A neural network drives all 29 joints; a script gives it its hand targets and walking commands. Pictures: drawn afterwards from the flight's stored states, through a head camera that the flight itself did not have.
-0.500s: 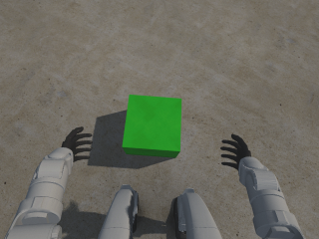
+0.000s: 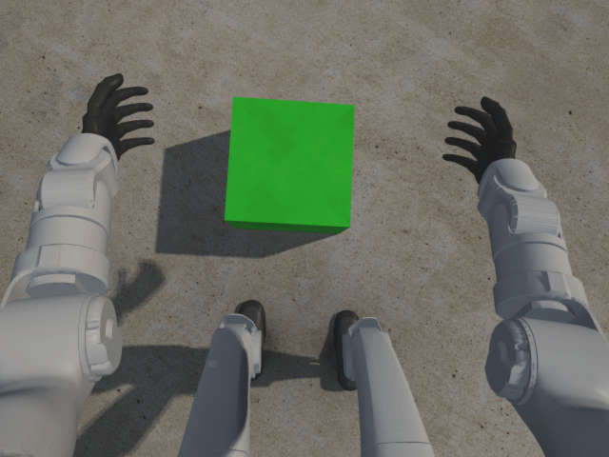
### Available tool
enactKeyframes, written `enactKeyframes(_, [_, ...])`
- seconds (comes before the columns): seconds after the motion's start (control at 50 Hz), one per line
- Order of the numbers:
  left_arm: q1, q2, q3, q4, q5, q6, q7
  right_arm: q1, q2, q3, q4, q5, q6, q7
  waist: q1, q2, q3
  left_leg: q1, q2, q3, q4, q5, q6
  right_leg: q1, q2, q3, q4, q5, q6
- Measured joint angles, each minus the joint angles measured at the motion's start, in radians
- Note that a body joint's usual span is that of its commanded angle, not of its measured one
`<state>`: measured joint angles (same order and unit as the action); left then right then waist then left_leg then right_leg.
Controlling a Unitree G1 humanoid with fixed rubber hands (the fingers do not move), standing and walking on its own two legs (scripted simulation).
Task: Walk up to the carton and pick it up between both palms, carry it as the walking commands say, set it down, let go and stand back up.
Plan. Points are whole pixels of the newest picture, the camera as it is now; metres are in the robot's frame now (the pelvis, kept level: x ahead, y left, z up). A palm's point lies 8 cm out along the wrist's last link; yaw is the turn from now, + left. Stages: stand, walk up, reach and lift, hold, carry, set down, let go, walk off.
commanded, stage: reach and lift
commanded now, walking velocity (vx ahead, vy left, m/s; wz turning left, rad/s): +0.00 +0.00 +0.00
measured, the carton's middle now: (290, 171) +0.56 +0.01 -0.58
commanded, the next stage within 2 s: none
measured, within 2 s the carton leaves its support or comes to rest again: neither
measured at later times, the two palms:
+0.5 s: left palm (114, 93) +0.55 +0.25 -0.12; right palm (469, 114) +0.53 -0.23 -0.13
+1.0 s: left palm (161, 133) +0.55 +0.24 -0.28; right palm (428, 145) +0.53 -0.23 -0.27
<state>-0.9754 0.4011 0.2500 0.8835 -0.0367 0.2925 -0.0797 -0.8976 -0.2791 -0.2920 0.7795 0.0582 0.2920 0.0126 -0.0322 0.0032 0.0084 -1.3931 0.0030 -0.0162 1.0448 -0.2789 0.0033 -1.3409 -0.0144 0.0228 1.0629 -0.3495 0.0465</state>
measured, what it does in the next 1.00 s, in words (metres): lowers itself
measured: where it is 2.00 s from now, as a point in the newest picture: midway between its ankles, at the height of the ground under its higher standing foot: (299, 359)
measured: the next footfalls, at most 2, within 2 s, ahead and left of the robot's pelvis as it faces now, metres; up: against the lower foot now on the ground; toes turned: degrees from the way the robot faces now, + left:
none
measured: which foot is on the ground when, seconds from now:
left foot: down 0.00-1.00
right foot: down 0.00-1.00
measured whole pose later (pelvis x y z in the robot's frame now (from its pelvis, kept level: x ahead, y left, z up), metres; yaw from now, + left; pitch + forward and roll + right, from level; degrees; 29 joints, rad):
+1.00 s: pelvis -0.02 +0.00 -0.16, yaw -3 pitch +49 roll -3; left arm -1.40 0.51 0.28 0.98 -0.07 0.24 -0.07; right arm -1.34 -0.37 -0.32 0.89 0.10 0.25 -0.04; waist -0.01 -0.01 0.06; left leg -2.09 -0.01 -0.05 1.69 -0.46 -0.02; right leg -2.02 0.03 0.03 1.71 -0.53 0.06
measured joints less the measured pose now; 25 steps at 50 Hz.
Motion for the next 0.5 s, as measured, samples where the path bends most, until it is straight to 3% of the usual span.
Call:
enactKeyframes(0.3, [-0.229, 0.051, 0.108, 0.081, 0.052, -0.088, -0.046, -0.209, -0.019, -0.058, 0.026, -0.016, -0.064, -0.010, 0.015, -0.014, -0.036, -0.171, 0.008, -0.003, 0.013, -0.011, -0.010, -0.179, 0.018, 0.009, 0.017, -0.006, -0.007])
enactKeyframes(0.5, [-0.232, 0.045, 0.156, 0.063, 0.091, -0.111, -0.074, -0.225, 0.014, -0.107, 0.009, -0.070, -0.080, -0.013, 0.020, -0.007, -0.053, -0.229, 0.006, -0.016, 0.016, -0.006, -0.016, -0.235, 0.021, 0.004, 0.016, -0.001, -0.010])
